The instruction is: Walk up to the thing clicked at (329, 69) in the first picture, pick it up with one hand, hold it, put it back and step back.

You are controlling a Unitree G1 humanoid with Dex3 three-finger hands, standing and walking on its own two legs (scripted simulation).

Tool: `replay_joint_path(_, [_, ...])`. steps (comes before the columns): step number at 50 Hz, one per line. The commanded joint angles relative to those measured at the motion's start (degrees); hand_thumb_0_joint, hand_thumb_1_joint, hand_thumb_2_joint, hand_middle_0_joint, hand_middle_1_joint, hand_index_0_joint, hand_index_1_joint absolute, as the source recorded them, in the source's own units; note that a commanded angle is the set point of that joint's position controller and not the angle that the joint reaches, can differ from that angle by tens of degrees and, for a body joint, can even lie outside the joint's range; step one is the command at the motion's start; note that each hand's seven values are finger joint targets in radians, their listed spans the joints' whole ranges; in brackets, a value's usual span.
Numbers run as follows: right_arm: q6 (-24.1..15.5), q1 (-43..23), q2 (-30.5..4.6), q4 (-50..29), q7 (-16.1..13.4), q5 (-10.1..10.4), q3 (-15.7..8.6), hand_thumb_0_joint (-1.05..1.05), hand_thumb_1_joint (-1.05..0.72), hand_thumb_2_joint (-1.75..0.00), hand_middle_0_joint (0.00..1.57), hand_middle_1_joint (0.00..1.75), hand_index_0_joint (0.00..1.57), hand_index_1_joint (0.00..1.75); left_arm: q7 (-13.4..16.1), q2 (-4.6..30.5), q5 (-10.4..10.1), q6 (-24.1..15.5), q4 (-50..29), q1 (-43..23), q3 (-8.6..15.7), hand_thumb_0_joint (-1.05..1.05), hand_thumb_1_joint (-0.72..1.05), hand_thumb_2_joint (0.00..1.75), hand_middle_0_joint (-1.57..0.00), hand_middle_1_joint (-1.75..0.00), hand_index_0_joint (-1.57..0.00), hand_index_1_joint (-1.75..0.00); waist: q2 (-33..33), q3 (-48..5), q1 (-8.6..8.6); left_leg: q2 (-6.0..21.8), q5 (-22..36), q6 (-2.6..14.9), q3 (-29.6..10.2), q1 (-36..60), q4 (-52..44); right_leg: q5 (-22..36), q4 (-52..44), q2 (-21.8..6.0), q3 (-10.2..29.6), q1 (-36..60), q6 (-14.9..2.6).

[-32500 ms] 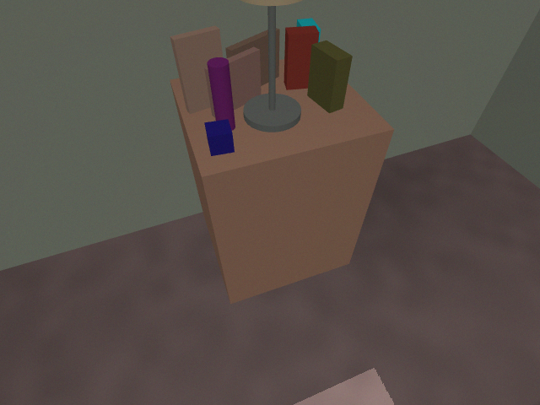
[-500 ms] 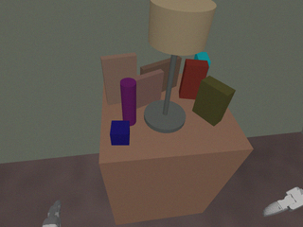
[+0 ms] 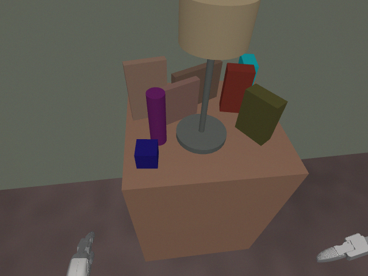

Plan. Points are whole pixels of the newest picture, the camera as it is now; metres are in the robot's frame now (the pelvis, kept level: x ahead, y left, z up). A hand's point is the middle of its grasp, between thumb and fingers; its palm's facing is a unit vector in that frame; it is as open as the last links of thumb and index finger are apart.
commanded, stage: home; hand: right
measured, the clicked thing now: (258, 115) +0.55 -0.26 +0.01
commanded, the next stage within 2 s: none
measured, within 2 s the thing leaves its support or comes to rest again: neither
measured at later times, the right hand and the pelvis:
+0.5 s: hand (260, 252) +0.19 -0.18 -0.09, palm faces +0.09 +0.97 -0.21, open 17.6 cm; pelvis +0.02 +0.00 +0.00, yaw +1 degrees
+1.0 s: hand (267, 258) +0.18 -0.20 -0.12, palm faces -0.05 +0.94 -0.32, open 17.6 cm; pelvis +0.03 +0.00 +0.00, yaw +1 degrees
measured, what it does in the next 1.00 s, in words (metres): stands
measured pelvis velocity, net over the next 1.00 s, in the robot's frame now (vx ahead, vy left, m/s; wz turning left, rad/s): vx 0.03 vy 0.00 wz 0.02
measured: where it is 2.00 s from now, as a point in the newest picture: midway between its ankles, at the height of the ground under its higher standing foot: outside the picture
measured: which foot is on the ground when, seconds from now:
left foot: down 0.00-1.00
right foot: down 0.00-1.00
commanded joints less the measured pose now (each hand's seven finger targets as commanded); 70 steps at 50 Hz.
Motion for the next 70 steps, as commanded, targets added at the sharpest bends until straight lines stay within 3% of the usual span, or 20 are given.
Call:
replay_joint_path(1, [-2.10,0.64,-6.04,-5.43,0.36,0.27,0.65,0.00,0.57,-0.04,0.05,0.05,0.05,0.05,0.01,6.99,0.18,-3.31,-7.42,-3.55,2.84,0.00,0.37,0.80,-0.18,-0.27,-0.18,-0.27,1.25,-3.51,0.76,-1.30,4.14,0.09,2.42,1.10,-6.24,5.10,-6.20,0.63,-2.25,0.67,-1.76])
replay_joint_path(3, [-1.31,0.45,-5.35,-4.00,0.58,0.04,2.55,0.00,0.59,-0.03,0.05,0.05,0.05,0.05,-0.20,8.00,0.01,-3.50,-6.24,-3.75,4.12,0.00,0.53,0.90,-0.20,-0.30,-0.20,-0.30,-0.24,-2.26,1.51,-1.62,3.81,0.32,2.73,0.27,-6.08,4.38,-6.98,0.22,-1.97,0.78,-1.55])
replay_joint_path(8, [0.87,-2.48,-4.50,1.62,0.13,-1.13,6.28,0.00,0.57,-0.04,0.05,0.05,0.05,0.05,-0.16,6.16,0.17,-3.62,-6.01,-6.06,2.59,0.00,0.89,0.90,-0.20,-0.30,-0.20,-0.30,1.57,-4.57,2.64,-1.40,7.00,0.07,2.39,0.69,-6.36,7.19,-5.98,0.28,-1.96,2.15,-1.82])
replay_joint_path(10, [1.65,-4.58,-3.18,4.12,-0.10,-1.39,9.02,0.00,0.58,-0.04,0.05,0.05,0.05,0.05,-0.11,4.76,0.34,-3.83,-5.74,-8.57,0.35,0.00,0.89,0.90,-0.20,-0.30,-0.20,-0.30,0.72,-3.38,2.74,-1.36,5.85,0.15,2.26,0.29,-6.47,5.75,-6.09,0.23,-1.90,1.18,-1.78])
replay_joint_path(16, [4.12,-7.36,-0.07,18.73,-0.74,-2.53,15.13,0.00,0.58,-0.04,0.05,0.05,0.05,0.05,0.46,4.65,0.60,-3.38,-4.24,-9.79,-0.82,0.00,0.89,0.90,-0.20,-0.30,-0.20,-0.30,1.00,-6.76,3.44,-1.40,8.56,0.29,1.80,1.39,-5.48,8.15,-4.67,0.13,-2.10,0.88,-1.59])
replay_joint_path(17, [4.43,-9.22,-0.02,20.10,-0.67,-2.50,15.41,0.00,0.57,-0.04,0.05,0.05,0.05,0.05,0.38,5.15,0.55,-3.30,-4.16,-9.28,-0.79,0.00,0.89,0.90,-0.20,-0.30,-0.20,-0.30,0.67,-6.22,3.73,-1.40,8.31,0.30,1.74,0.90,-5.42,7.63,-4.72,0.14,-2.18,0.80,-1.55])
replay_joint_path(18, [3.94,-9.09,-4.73,18.07,-2.66,-2.52,8.10,0.00,0.57,-0.04,0.05,0.05,0.05,0.05,0.38,9.47,1.37,-2.65,-0.60,-5.41,-0.09,0.00,0.90,0.90,-0.20,-0.30,-0.20,-0.30,0.04,-6.53,1.59,-1.94,7.38,0.63,1.52,1.95,-5.13,6.38,-4.13,0.36,-2.01,0.47,-1.44])
replay_joint_path(19, [4.45,-7.79,-0.54,22.53,-2.42,-3.04,13.49,0.00,0.56,-0.05,0.05,0.05,0.05,0.05,0.44,8.75,1.35,-2.38,-1.05,-5.93,-0.40,0.00,0.90,0.90,-0.20,-0.30,-0.20,-0.30,0.93,-6.95,3.34,-1.80,9.56,0.55,1.10,2.16,-4.89,8.36,-3.57,0.47,-2.53,0.95,-1.53])
replay_joint_path(21, [5.30,-10.84,1.59,24.53,-2.53,-3.11,15.71,0.00,0.59,-0.03,0.05,0.04,0.05,0.04,0.14,7.67,1.44,-2.24,-1.44,-6.48,-0.88,0.00,0.90,0.90,-0.20,-0.30,-0.20,-0.30,0.89,-8.40,3.65,-1.75,12.53,0.40,1.09,2.34,-4.14,11.09,-2.66,0.58,-2.68,0.97,-1.52])
replay_joint_path(28, [6.95,-15.77,-0.87,27.42,-3.90,-2.80,14.04,0.00,0.60,-0.03,0.05,0.04,0.05,0.04,0.09,8.17,1.13,-0.06,-1.95,-6.71,-0.98,0.00,0.90,0.90,-0.20,-0.30,-0.20,-0.30,-0.40,-9.94,2.56,-1.78,13.79,0.60,0.95,3.41,-3.52,12.58,-2.30,0.35,-2.70,0.95,-1.23])
replay_joint_path(32, [8.04,-13.67,2.88,30.19,-3.81,-2.53,17.60,0.00,0.57,-0.04,0.05,0.05,0.05,0.05,-0.27,8.06,0.82,0.66,-2.53,-6.54,-0.87,0.00,0.90,0.90,-0.20,-0.30,-0.20,-0.30,3.13,-6.65,3.05,-2.03,12.99,0.25,1.19,2.38,-4.05,11.32,-2.67,0.19,-3.04,-0.21,-1.54])
replay_joint_path(42, [9.33,-15.34,1.43,30.35,-4.02,-2.57,16.69,0.00,0.58,-0.04,0.05,0.05,0.05,0.05,-0.46,8.38,0.46,3.53,-2.59,-6.25,-0.50,0.00,0.90,0.90,-0.20,-0.30,-0.20,-0.30,3.58,-8.04,3.13,-1.73,15.30,-0.01,0.48,2.97,-4.23,13.37,-2.40,0.41,-3.73,1.40,-1.78])
replay_joint_path(43, [9.40,-15.64,0.56,29.48,-4.02,-2.49,16.00,0.00,0.58,-0.04,0.05,0.05,0.05,0.05,-0.41,8.56,0.31,3.58,-2.81,-6.49,-0.52,0.00,0.90,0.90,-0.20,-0.30,-0.20,-0.30,3.79,-8.20,2.80,-1.72,15.13,-0.03,0.56,2.96,-4.21,13.19,-2.58,0.41,-3.70,1.63,-1.79])
replay_joint_path(44, [10.89,-10.79,-12.37,40.61,-2.36,-6.60,14.08,0.00,0.59,-0.03,0.05,0.04,0.05,0.04,-1.70,17.28,3.72,4.11,3.59,-3.24,1.93,0.00,0.90,0.90,-0.20,-0.30,-0.20,-0.30,-1.67,-9.11,3.72,4.38,23.99,1.75,-4.50,3.33,0.02,22.48,0.52,-4.91,1.68,2.30,-2.36])
replay_joint_path(46, [11.64,-10.31,-11.63,42.43,-1.21,-5.81,14.38,0.00,0.58,-0.03,0.05,0.05,0.05,0.05,-2.71,16.09,3.44,4.62,4.38,-2.81,1.60,0.00,0.90,0.90,-0.20,-0.30,-0.20,-0.30,0.66,-11.72,3.68,5.01,27.46,2.53,-4.75,4.73,-0.35,22.62,1.40,-4.98,1.93,4.00,-2.57])
replay_joint_path(51, [12.09,-15.79,-10.29,49.29,0.28,-4.90,16.87,0.00,0.60,-0.02,0.05,0.04,0.05,0.04,-3.72,16.79,2.75,5.11,9.58,-5.92,0.51,0.00,0.89,0.90,-0.20,-0.30,-0.20,-0.30,2.87,-4.02,4.30,4.69,14.53,2.01,-5.62,-0.49,-5.39,10.56,-2.66,-5.04,2.55,3.04,-2.22])
replay_joint_path(55, [12.59,-16.91,-12.33,54.99,0.61,-4.72,17.24,0.00,0.57,-0.04,0.05,0.05,0.05,0.05,-4.01,17.74,2.55,5.29,14.01,-6.76,-0.01,0.00,0.90,0.90,-0.20,-0.30,-0.20,-0.30,2.56,-4.67,4.13,4.83,17.62,1.76,-5.99,2.16,-6.38,13.10,-4.25,-5.44,2.85,5.13,-2.58])
replay_joint_path(61, [13.53,-18.16,-14.38,61.32,0.65,-4.32,17.99,0.00,0.57,-0.04,0.05,0.05,0.05,0.05,-3.97,20.01,2.30,5.78,19.76,-7.73,-0.77,0.00,0.90,0.90,-0.20,-0.30,-0.20,-0.30,2.85,-3.32,3.79,4.73,14.80,1.50,-6.16,4.12,-9.16,11.01,-8.21,-5.80,3.46,6.12,-2.54])
replay_joint_path(68, [14.61,-18.28,-16.21,65.81,0.94,-4.34,18.57,0.00,0.57,-0.04,0.05,0.05,0.05,0.05,-4.25,21.46,2.28,6.22,24.39,-7.37,-1.26,0.00,0.90,0.90,-0.20,-0.30,-0.20,-0.30,2.71,2.36,3.74,4.90,-1.63,1.52,-7.84,0.87,-14.66,-2.61,-12.62,-5.14,4.03,2.91,-2.39])
replay_joint_path(70, [14.60,-18.00,-16.14,66.49,1.08,-4.36,18.58,0.00,0.56,-0.05,0.05,0.05,0.05,0.05,-4.27,21.71,2.26,6.02,25.23,-7.21,-1.26,0.00,0.90,0.90,-0.20,-0.30,-0.20,-0.30,2.06,1.46,3.63,4.85,-0.51,1.55,-7.63,1.62,-14.47,-2.22,-12.97,-5.42,4.43,3.20,-2.48])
